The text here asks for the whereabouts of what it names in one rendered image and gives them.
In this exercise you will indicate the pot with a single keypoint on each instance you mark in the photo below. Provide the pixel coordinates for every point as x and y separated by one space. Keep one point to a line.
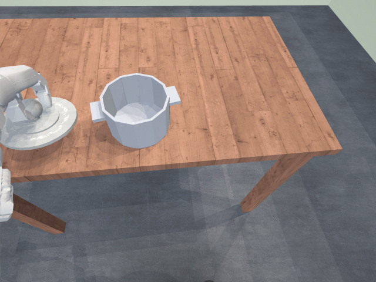
136 108

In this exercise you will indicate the lid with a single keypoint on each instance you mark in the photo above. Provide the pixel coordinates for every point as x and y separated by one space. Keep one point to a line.
53 124

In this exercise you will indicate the knob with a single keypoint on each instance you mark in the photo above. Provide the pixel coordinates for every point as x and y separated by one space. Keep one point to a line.
33 106

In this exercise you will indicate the robot left forearm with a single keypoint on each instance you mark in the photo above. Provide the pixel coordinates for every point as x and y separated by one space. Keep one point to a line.
7 94

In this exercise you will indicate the table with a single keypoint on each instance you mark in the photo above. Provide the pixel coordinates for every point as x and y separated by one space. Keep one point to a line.
243 99

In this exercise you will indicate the left robot upper arm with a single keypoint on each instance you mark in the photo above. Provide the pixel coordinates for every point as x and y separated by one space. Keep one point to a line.
6 195

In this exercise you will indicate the robot left hand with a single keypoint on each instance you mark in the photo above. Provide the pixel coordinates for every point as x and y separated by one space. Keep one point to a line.
23 77

